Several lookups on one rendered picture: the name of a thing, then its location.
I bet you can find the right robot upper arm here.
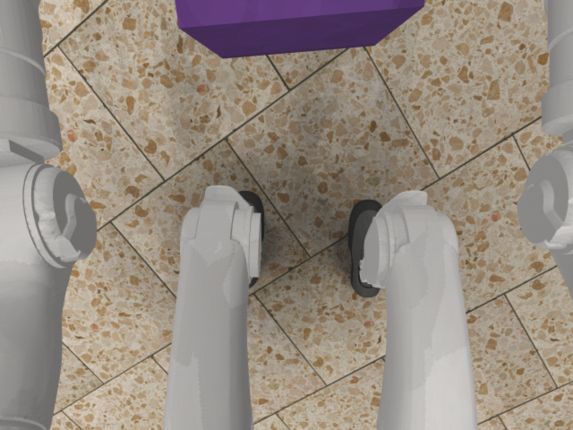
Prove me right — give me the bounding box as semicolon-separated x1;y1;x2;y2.
517;143;573;300

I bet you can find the carton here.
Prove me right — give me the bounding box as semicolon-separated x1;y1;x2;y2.
175;0;424;58

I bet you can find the left robot thigh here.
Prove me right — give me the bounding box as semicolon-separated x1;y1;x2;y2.
163;200;261;430

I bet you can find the right robot foot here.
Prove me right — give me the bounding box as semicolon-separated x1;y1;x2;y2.
348;200;382;297

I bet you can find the left robot forearm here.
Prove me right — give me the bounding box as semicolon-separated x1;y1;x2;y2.
0;0;63;168

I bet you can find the left robot upper arm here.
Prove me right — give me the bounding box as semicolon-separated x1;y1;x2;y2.
0;163;97;430

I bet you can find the right robot forearm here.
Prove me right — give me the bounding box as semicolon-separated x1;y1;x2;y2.
542;0;573;144

